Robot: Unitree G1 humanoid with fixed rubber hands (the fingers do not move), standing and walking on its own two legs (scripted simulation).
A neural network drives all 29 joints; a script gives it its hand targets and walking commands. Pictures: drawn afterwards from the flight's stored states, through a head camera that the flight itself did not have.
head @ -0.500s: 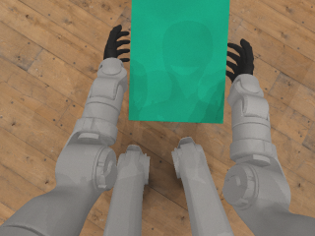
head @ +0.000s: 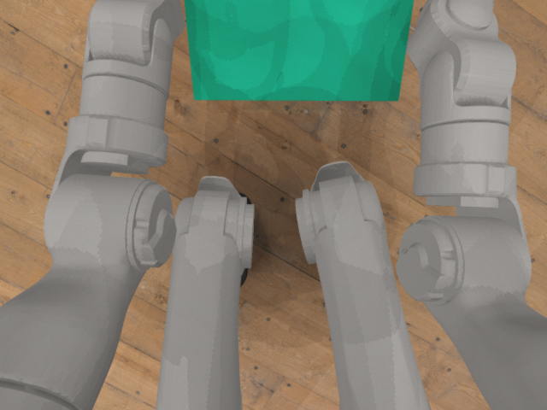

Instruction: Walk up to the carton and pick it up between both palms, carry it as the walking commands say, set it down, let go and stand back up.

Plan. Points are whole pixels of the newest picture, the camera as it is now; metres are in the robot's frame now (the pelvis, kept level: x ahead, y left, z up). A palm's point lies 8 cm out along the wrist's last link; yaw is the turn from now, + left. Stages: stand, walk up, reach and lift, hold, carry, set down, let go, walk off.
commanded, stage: set down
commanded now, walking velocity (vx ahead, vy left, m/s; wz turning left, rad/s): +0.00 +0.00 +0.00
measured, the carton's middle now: out of the picture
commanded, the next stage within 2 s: none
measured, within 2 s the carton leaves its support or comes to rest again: rests again in 1.36 s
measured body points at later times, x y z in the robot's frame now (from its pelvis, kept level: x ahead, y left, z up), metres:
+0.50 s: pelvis +0.01 +0.01 -0.04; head +0.38 +0.00 +0.20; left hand +0.60 +0.09 -0.21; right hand +0.54 -0.21 -0.19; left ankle +0.13 +0.11 -0.39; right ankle +0.15 -0.12 -0.39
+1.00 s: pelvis +0.03 +0.01 -0.07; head +0.40 +0.00 +0.18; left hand +0.61 +0.09 -0.24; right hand +0.54 -0.22 -0.23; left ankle +0.13 +0.11 -0.39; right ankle +0.15 -0.12 -0.39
